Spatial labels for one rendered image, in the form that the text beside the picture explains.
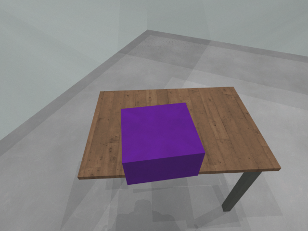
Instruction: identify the table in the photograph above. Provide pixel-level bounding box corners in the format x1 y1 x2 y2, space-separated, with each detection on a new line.
77 87 281 212

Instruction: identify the carton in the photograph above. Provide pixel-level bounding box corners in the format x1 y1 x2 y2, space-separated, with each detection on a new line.
121 103 205 185

